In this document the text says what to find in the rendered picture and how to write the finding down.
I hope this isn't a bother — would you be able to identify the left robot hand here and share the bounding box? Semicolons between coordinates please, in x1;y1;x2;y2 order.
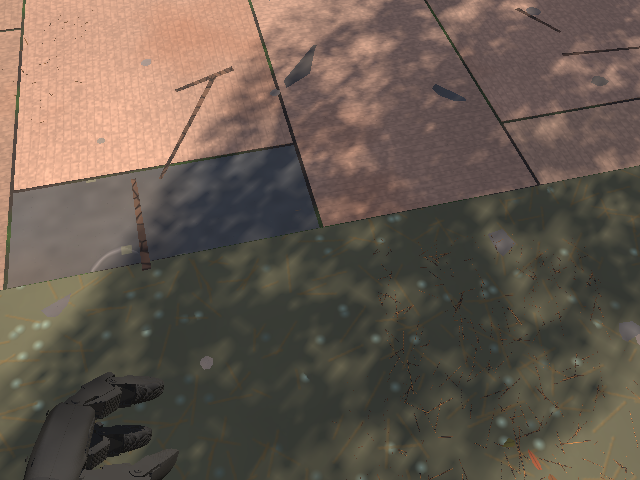
23;372;179;480

